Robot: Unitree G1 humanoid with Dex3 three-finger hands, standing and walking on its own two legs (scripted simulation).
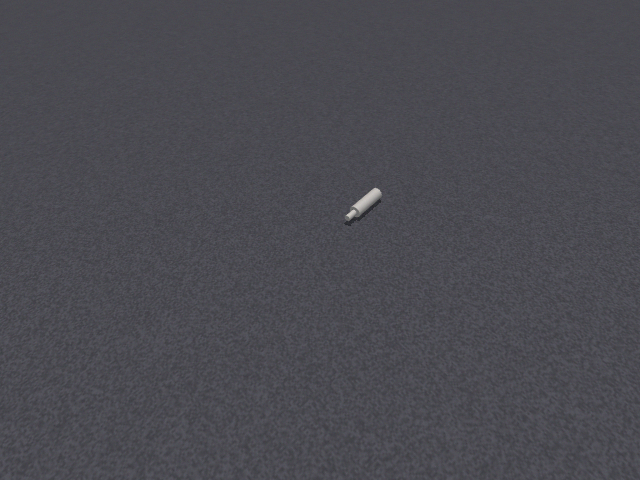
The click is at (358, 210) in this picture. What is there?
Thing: lying bottle
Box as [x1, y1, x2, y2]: [345, 188, 381, 220]
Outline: 380,191 377,188 373,188 350,208 350,211 345,216 345,218 349,220 353,216 358,216 381,196
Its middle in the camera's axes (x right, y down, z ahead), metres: +0.19 -0.19 +1.78
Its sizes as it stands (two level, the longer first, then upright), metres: 0.224 0.057 0.057
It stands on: the floor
